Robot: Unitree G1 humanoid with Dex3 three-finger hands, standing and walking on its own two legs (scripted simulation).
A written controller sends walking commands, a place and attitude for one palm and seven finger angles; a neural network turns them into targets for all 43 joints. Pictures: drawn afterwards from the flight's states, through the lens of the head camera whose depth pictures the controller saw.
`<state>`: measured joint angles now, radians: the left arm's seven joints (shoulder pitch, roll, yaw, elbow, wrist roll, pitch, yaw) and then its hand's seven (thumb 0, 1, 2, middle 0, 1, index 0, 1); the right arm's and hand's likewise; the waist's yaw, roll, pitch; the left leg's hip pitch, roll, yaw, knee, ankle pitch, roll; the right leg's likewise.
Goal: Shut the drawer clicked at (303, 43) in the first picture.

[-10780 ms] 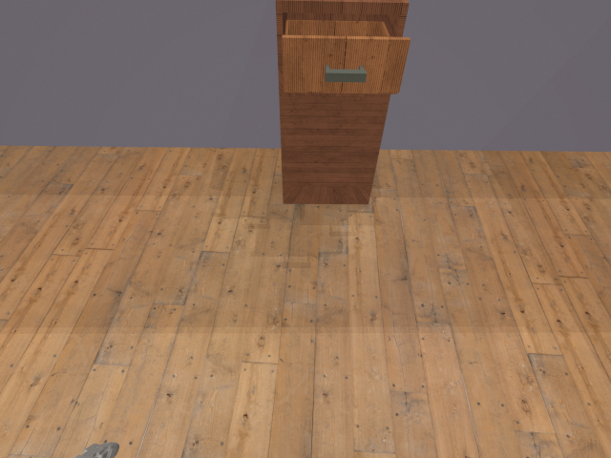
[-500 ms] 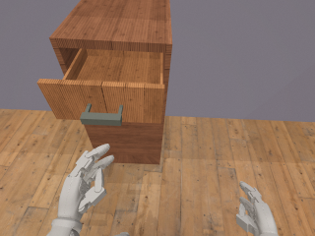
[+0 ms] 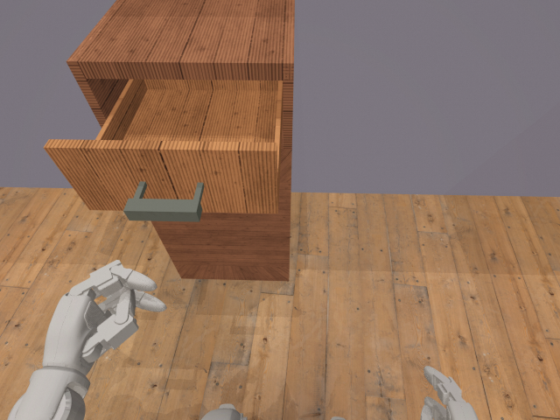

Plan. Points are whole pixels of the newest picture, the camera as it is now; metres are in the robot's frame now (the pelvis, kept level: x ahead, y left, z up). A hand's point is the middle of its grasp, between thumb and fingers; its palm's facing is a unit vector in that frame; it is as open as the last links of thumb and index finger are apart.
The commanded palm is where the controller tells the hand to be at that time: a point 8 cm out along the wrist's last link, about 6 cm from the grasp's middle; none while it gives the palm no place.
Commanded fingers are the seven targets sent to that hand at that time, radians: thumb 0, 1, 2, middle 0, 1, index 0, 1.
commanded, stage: raise the hand and make a fist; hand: left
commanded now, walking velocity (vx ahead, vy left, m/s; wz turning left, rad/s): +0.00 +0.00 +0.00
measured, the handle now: (167, 199) +0.45 +0.21 +0.04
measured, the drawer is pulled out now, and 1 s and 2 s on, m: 0.19 0.19 0.19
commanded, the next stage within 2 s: bring the fist close to the handle in 1.06 s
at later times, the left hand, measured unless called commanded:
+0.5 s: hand (139, 285) +0.26 +0.17 +0.11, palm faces -0.04 -1.00 -0.04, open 3.2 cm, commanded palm +0.23 +0.23 +0.12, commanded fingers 0.00 0.90 0.90 -1.40 -1.60 -1.40 -1.60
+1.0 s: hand (137, 276) +0.26 +0.17 +0.13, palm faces +0.02 -1.00 -0.07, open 3.3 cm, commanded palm +0.23 +0.22 +0.14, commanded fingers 0.00 0.90 0.90 -1.40 -1.60 -1.40 -1.60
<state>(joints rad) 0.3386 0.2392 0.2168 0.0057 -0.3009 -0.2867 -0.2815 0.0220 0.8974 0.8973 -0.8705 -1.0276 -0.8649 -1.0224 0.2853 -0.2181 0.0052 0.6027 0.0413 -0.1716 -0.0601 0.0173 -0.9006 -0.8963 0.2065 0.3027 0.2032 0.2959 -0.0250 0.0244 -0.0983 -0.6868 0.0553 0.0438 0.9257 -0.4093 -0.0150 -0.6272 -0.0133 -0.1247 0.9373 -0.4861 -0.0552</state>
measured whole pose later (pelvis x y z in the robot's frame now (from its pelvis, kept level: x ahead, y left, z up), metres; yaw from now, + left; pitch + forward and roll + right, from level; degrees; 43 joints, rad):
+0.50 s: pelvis +0.01 +0.04 +0.02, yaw +0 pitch +6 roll -1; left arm 0.29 0.18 0.02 -0.17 -0.18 -0.18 -0.12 0.02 0.90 0.90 -1.34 -1.54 -1.34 -1.54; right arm 0.21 -0.21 0.06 0.51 0.03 -0.18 -0.03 0.01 -0.90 -0.90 0.20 0.30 0.20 0.30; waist 0.01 0.03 -0.07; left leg -0.53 0.02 0.07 0.81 -0.39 0.03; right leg -0.46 -0.04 -0.11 0.79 -0.44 -0.01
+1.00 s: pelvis +0.02 +0.02 +0.03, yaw -1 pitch +2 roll +0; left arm 0.29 0.20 0.07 -0.17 -0.19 -0.12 -0.09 0.02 0.90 0.90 -1.40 -1.60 -1.40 -1.60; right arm 0.25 -0.25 0.03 0.56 0.04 -0.15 -0.03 0.02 -0.90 -0.90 0.20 0.30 0.20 0.30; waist 0.01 0.03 -0.05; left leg -0.39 0.03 0.07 0.69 -0.34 0.01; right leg -0.33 -0.02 -0.10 0.69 -0.40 -0.03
